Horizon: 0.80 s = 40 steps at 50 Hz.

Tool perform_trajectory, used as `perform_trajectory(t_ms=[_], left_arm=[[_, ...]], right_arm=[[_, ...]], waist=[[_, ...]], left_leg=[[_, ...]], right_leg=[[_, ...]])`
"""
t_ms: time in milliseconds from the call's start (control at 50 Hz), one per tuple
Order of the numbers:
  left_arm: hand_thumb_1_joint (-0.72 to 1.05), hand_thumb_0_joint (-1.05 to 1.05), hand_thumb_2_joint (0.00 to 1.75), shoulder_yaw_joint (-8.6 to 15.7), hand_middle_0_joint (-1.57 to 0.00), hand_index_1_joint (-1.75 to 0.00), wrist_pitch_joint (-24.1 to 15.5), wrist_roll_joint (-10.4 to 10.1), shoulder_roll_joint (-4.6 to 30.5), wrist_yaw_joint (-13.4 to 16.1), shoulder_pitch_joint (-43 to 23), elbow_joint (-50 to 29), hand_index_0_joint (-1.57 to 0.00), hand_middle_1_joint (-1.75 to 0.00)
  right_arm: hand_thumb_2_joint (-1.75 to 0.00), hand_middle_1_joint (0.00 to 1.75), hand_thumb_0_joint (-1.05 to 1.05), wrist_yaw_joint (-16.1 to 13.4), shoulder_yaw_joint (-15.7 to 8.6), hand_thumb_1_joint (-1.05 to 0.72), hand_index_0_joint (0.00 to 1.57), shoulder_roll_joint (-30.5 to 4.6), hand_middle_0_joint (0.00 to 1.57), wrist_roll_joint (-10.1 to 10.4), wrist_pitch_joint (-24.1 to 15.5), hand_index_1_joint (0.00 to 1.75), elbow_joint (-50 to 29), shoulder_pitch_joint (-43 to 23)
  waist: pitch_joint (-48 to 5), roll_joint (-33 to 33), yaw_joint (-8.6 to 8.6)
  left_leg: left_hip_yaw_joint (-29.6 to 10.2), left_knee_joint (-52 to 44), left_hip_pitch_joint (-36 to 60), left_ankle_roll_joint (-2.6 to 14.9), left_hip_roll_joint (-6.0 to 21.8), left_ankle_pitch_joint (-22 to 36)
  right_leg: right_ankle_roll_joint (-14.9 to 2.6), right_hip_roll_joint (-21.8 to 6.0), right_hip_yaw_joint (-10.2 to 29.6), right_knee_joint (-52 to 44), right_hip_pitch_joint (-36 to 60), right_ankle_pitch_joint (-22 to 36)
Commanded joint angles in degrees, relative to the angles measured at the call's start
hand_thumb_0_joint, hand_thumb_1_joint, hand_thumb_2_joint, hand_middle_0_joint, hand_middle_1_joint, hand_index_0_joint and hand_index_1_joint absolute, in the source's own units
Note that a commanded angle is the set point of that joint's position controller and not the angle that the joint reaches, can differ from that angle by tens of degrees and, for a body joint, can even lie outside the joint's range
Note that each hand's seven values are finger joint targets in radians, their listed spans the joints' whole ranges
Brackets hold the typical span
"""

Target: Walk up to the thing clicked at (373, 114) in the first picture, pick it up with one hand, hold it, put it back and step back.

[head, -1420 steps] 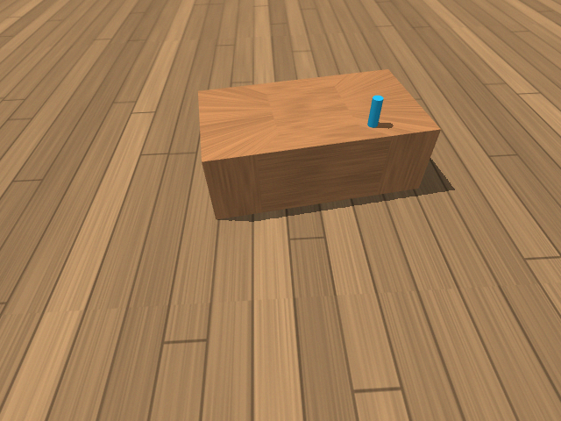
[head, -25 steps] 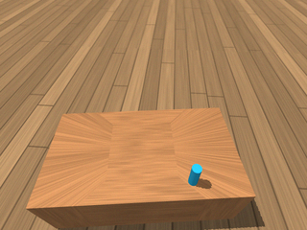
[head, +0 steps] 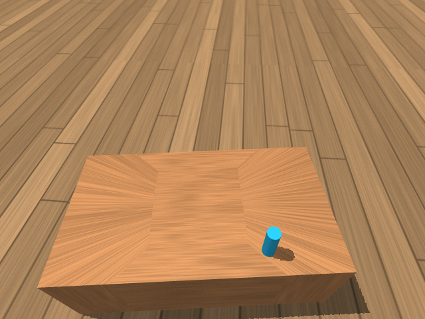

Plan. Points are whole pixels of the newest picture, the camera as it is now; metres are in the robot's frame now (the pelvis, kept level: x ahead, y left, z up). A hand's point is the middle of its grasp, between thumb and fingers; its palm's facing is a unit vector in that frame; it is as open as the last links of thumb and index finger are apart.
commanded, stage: stand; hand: right
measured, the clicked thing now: (271, 242) +0.44 -0.17 -0.36
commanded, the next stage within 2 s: step back in 0.32 s
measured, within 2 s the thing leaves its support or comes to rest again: neither
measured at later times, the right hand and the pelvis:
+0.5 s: hand out of the picture +0.07 -0.26 -0.17, palm faces -0.03 +0.94 -0.35, open 7.4 cm; pelvis -0.03 -0.01 -0.01, yaw +0 degrees
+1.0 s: hand out of the picture -0.01 -0.28 -0.19, palm faces -0.19 +0.91 -0.37, open 7.4 cm; pelvis -0.13 -0.02 -0.03, yaw +7 degrees
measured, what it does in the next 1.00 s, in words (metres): walks backwards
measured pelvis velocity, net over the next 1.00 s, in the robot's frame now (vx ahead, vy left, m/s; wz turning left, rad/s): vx -0.13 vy -0.02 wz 0.11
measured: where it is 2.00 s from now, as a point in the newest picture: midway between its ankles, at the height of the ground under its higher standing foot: outside the picture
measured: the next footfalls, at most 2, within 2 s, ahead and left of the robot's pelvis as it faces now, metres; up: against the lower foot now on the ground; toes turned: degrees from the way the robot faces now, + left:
left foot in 1.06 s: -0.12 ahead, +0.11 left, +0.00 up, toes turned +5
right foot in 1.56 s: -0.31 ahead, -0.12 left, +0.00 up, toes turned -1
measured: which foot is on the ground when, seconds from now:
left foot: down 0.00-0.64, up 0.66-1.00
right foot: down 0.00-1.00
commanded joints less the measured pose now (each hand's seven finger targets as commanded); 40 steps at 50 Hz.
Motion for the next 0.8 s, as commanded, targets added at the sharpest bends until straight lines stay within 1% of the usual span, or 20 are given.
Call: perform_trajectory(t_ms=[0, 40, 120, 220, 280, 300, 360, 420, 460, 500, 540, 560, 580, 600, 620, 640, 660, 720, 740, 780], left_arm=[[0.9, 0.0, 0.9, 2.5, -0.2, -0.3, -1.4, -0.4, 11.8, 0.5, -1.5, -3.0, -0.2, -0.3], [0.9, 0.0, 0.9, 2.5, -0.2, -0.3, -1.5, -0.3, 11.8, 0.6, -1.1, -3.1, -0.2, -0.3], [0.9, 0.0, 0.9, 2.6, -0.2, -0.3, -1.4, -0.3, 12.0, 0.6, -2.0, -3.2, -0.2, -0.3], [0.9, 0.0, 0.9, 2.5, -0.2, -0.3, -1.4, -0.3, 11.7, 0.7, -1.8, -3.3, -0.2, -0.3], [0.9, 0.0, 0.9, 2.6, -0.2, -0.3, -1.4, -0.3, 11.8, 0.6, -2.0, -3.3, -0.2, -0.3], [0.9, 0.0, 0.9, 5.3, -0.2, -0.3, -0.6, -1.4, 15.2, 0.8, -2.8, -4.2, -0.2, -0.3], [0.9, 0.0, 0.9, 5.6, -0.2, -0.3, -0.1, -1.5, 13.8, 1.1, -1.4, -6.0, -0.2, -0.3], [0.9, 0.0, 0.9, 5.7, -0.2, -0.3, 0.7, -1.4, 12.2, 0.8, -1.1, -8.1, -0.2, -0.3], [0.9, 0.0, 0.9, 5.6, -0.2, -0.3, 1.5, -1.2, 11.2, 0.6, -0.3, -8.9, -0.2, -0.3], [0.9, 0.0, 0.9, 5.9, -0.2, -0.3, 1.9, -1.0, 10.9, 0.4, 2.6, -8.8, -0.2, -0.3], [0.9, 0.0, 0.9, 6.4, -0.2, -0.3, 2.3, -0.8, 10.8, 0.1, 5.6, -8.5, -0.2, -0.3], [0.9, 0.0, 0.9, 6.6, -0.2, -0.3, 2.3, -0.7, 10.9, 0.1, 7.2, -8.4, -0.2, -0.3], [0.9, 0.0, 0.9, 6.9, -0.2, -0.3, 2.0, -0.3, 12.1, 0.1, 8.6, -8.3, -0.2, -0.3], [0.9, 0.0, 0.9, 7.5, -0.2, -0.3, 1.6, 0.4, 15.5, 0.3, 6.6, -9.5, -0.2, -0.3], [0.9, 0.0, 0.9, 8.6, -0.2, -0.3, 1.0, 1.0, 20.2, 0.5, 3.0, -11.6, -0.2, -0.3], [0.9, 0.0, 0.9, 8.8, -0.2, -0.3, 0.7, 1.5, 21.8, 0.7, -1.3, -13.8, -0.2, -0.3], [0.9, 0.0, 0.9, 8.7, -0.2, -0.3, 0.5, 1.5, 21.2, 1.1, -3.1, -15.0, -0.2, -0.3], [0.9, 0.0, 0.9, 7.7, -0.2, -0.3, 0.0, 1.1, 15.4, 1.3, -8.7, -16.6, -0.2, -0.3], [0.9, 0.0, 0.9, 7.7, -0.2, -0.3, 0.0, 1.2, 15.0, 1.4, -7.1, -16.7, -0.2, -0.3], [0.9, 0.0, 0.9, 7.3, -0.2, -0.3, -0.3, 0.9, 14.1, 1.9, -1.2, -17.2, -0.2, -0.3]], right_arm=[[-0.9, 0.3, 0.0, -0.9, -2.2, -0.9, 0.2, -12.5, 0.2, 0.0, -1.4, 0.3, -2.9, -1.8], [-0.9, 0.3, 0.0, -1.0, -2.2, -0.9, 0.2, -12.5, 0.2, 0.2, -1.4, 0.3, -3.2, -2.2], [-0.9, 0.3, 0.0, -0.9, -2.2, -0.9, 0.2, -12.4, 0.2, 0.1, -1.3, 0.3, -3.1, -2.1], [-0.9, 0.3, 0.0, -0.9, -2.3, -0.9, 0.2, -12.4, 0.2, 0.0, -1.3, 0.3, -3.3, -2.2], [-0.9, 0.3, 0.0, -0.9, -2.2, -0.9, 0.2, -12.2, 0.2, 0.1, -1.3, 0.3, -3.3, -2.4], [-0.9, 0.3, 0.0, -0.6, -3.5, -0.9, 0.2, -15.4, 0.2, 0.2, -0.3, 0.3, -5.3, -4.1], [-0.9, 0.3, 0.0, -0.5, -4.0, -0.9, 0.2, -14.4, 0.2, 0.9, 0.4, 0.3, -7.3, -2.4], [-0.9, 0.3, 0.0, -0.2, -5.3, -0.9, 0.2, -16.1, 0.2, 1.0, 0.9, 0.3, -9.6, -1.7], [-0.9, 0.3, 0.0, -0.3, -6.1, -0.9, 0.2, -17.0, 0.2, 0.7, 1.6, 0.3, -11.2, -2.6], [-0.9, 0.3, 0.0, -0.4, -6.5, -0.9, 0.2, -17.7, 0.2, 0.3, 2.1, 0.3, -13.4, -4.7], [-0.9, 0.3, 0.0, -0.4, -6.7, -0.9, 0.2, -17.6, 0.2, -0.2, 2.5, 0.3, -15.5, -6.6], [-0.9, 0.3, 0.0, -0.4, -6.7, -0.9, 0.2, -17.4, 0.2, -0.2, 2.7, 0.3, -16.5, -8.0], [-0.9, 0.3, 0.0, -0.3, -6.5, -0.9, 0.2, -16.2, 0.2, 0.2, 3.1, 0.3, -17.5, -9.3], [-0.9, 0.3, 0.0, -0.5, -6.0, -0.9, 0.2, -13.5, 0.2, 0.8, 3.3, 0.3, -18.4, -9.4], [-0.9, 0.3, 0.0, -1.0, -5.2, -0.9, 0.2, -11.0, 0.2, 0.8, 3.7, 0.3, -18.7, -8.5], [-0.9, 0.3, 0.0, -1.8, -5.5, -0.9, 0.2, -11.9, 0.2, 0.3, 4.0, 0.3, -17.5, -4.1], [-0.9, 0.3, 0.0, -1.9, -6.0, -0.9, 0.2, -13.2, 0.2, 0.2, 3.9, 0.3, -16.5, -1.3], [-0.9, 0.3, 0.0, -1.3, -6.2, -0.9, 0.2, -13.9, 0.2, 1.0, 3.6, 0.3, -14.6, 3.3], [-0.9, 0.3, 0.0, -1.5, -5.7, -0.9, 0.2, -13.5, 0.2, 0.8, 3.6, 0.3, -15.1, 3.5], [-0.9, 0.3, 0.0, -1.9, -5.0, -0.9, 0.2, -13.8, 0.2, 0.4, 3.2, 0.3, -15.8, 2.4]], waist=[[-4.2, 0.5, -0.24], [-4.9, 0.2, -0.1], [-3.1, -0.3, -0.43], [-4.0, 0.1, -0.23], [-3.0, 0.1, -0.34], [3.8, 0.9, 0.05], [-1.6, 0.7, -0.51], [-8.2, 4.2, -0.71], [-8.7, 7.1, -0.51], [-10.0, 11.0, 0.68], [-9.8, 12.3, 2.03], [-9.8, 12.1, 3.17], [-8.4, 7.2, 4.34], [-3.9, -3.9, 4.3], [0.1, -11.6, 3.42], [0.1, -9.8, 1.51], [-0.8, -10.3, 0.47], [-2.0, -6.6, -3.57], [-3.4, -7.3, -2.64], [-6.7, -6.2, 1.02]], left_leg=[[-5.4, -1.3, 4.1, 1.92, 6.1, 11.8], [-5.4, -0.7, 5.2, 2.09, 6.3, 14.0], [-5.4, -1.6, 4.1, 1.75, 6.0, 10.2], [-5.3, -0.9, 4.0, 1.85, 6.1, 13.0], [-5.5, -1.9, 3.7, 1.61, 6.1, 10.4], [-6.2, 3.6, -1.9, 3.93, 5.5, 19.7], [-5.8, 6.8, -1.0, 6.12, 6.3, 23.6], [-8.9, 6.4, -0.7, 9.17, 9.1, 21.5], [-11.9, 4.7, -2.5, 11.39, 11.3, 17.1], [-14.3, 4.1, -5.1, 13.94, 13.8, 15.8], [-14.8, 4.8, -9.9, 14.92, 14.8, 11.9], [-13.5, 7.5, -11.3, 14.2, 13.7, 10.4], [-10.4, 15.4, -12.0, 11.65, 9.3, 8.2], [-6.4, 25.7, -16.4, 5.93, -1.1, -2.1], [-6.6, 36.6, -22.2, 2.98, -9.8, -22.9], [-11.4, 45.1, -22.3, 2.49, -8.4, -27.9], [-11.9, 49.5, -20.5, 3.03, -6.8, -26.6], [-11.5, 50.3, -20.8, 1.87, -8.5, -18.0], [-10.8, 50.3, -22.8, 1.25, -8.8, -17.2], [-10.3, 48.3, -25.3, 0.55, -7.9, -17.4]], right_leg=[[-1.53, -6.7, 4.6, -2.9, -3.0, 10.7], [-1.46, -6.8, 4.4, -2.7, -3.0, 13.2], [-1.5, -6.7, 4.5, -3.5, -4.2, 9.1], [-1.44, -6.8, 4.2, -3.1, -2.7, 12.5], [-1.6, -6.6, 4.3, -3.6, -4.0, 8.9], [-2.19, -5.2, 4.1, 1.9, -7.7, 16.0], [-3.37, -4.4, 2.7, 6.4, -5.9, 17.5], [-4.01, -2.3, 2.3, 13.8, -5.7, 10.4], [-3.99, -0.2, 1.8, 18.4, -7.8, 2.4], [-3.72, 1.9, 1.0, 25.2, -6.8, -5.5], [-4.15, 2.1, 1.3, 27.9, -5.9, -11.3], [-4.76, 1.2, 2.1, 25.4, -5.6, -10.1], [-6.15, -2.4, 6.1, 18.3, -7.9, -5.9], [-8.09, -11.2, 17.3, 3.7, -11.5, 3.6], [-11.28, -19.2, 27.4, -1.5, -13.0, 14.9], [-15.78, -23.1, 29.3, 0.0, -16.5, 20.5], [-18.14, -23.4, 29.8, 1.1, -18.2, 20.8], [-10.03, -10.8, 11.6, 6.1, -12.7, 23.4], [-9.49, -10.3, 10.9, 7.8, -8.4, 25.8], [-11.31, -12.5, 12.3, 11.6, 0.7, 32.8]])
